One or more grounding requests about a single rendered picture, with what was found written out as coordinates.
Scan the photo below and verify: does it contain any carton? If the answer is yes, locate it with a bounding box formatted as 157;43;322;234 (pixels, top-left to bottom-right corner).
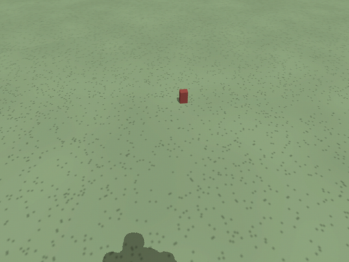
179;89;188;104

